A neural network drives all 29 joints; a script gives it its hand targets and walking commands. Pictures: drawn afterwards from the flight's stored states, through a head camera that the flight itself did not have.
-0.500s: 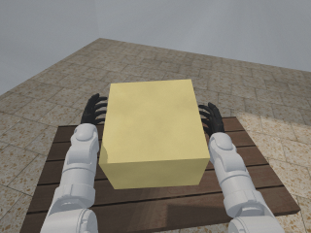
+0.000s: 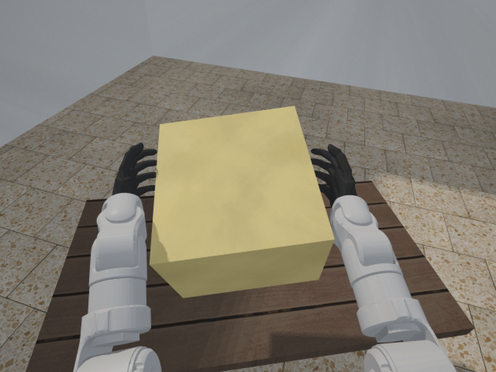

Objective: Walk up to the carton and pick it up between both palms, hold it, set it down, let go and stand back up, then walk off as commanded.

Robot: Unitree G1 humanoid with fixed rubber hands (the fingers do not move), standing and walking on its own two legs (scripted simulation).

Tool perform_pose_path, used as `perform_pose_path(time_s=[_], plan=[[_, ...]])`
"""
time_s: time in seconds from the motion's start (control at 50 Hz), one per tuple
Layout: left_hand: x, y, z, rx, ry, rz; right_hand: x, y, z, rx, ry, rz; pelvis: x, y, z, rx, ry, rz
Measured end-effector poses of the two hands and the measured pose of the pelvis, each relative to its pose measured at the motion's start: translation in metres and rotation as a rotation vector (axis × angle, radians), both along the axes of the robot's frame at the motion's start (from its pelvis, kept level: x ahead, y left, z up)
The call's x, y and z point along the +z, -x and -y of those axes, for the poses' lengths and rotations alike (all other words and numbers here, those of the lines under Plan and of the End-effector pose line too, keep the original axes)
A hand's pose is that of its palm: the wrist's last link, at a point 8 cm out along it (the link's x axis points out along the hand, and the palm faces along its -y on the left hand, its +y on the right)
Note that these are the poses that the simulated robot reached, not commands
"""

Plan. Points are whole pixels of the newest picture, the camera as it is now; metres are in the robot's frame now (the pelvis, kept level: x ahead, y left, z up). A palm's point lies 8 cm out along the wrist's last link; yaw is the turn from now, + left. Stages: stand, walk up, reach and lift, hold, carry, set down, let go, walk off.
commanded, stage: reach and lift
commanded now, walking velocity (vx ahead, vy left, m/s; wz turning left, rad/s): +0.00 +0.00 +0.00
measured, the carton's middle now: (238, 201) +0.39 -0.01 +0.10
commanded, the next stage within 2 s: hold in 0.98 s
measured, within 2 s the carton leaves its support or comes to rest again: neither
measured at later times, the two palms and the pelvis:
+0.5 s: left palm (122, 185) +0.35 +0.17 +0.18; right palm (342, 184) +0.35 -0.17 +0.17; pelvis -0.01 +0.00 +0.00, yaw +0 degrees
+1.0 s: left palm (116, 187) +0.34 +0.17 +0.19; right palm (343, 182) +0.34 -0.16 +0.18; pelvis -0.01 +0.00 +0.00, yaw +1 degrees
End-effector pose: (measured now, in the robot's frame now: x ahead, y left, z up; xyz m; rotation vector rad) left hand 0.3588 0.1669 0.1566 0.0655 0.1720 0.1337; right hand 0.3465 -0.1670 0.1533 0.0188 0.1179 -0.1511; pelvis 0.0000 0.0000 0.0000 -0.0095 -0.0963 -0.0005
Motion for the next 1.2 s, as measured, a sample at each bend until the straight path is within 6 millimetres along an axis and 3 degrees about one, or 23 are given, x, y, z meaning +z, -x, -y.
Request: perform_pose_path(time_s=[0.74, 1.2], plan=[[0.032, 0.016, -0.004, 0.030, -0.010, 0.039, 0.031, 0.004, -0.004, 0.031, 0.001, 0.054, 0.000, 0.008, 0.005, 0.003, 0.001, 0.041], [0.030, 0.014, -0.010, 0.027, -0.005, 0.000, 0.034, 0.001, -0.009, 0.036, 0.006, 0.028, 0.000, 0.013, 0.004, 0.004, 0.000, 0.028]])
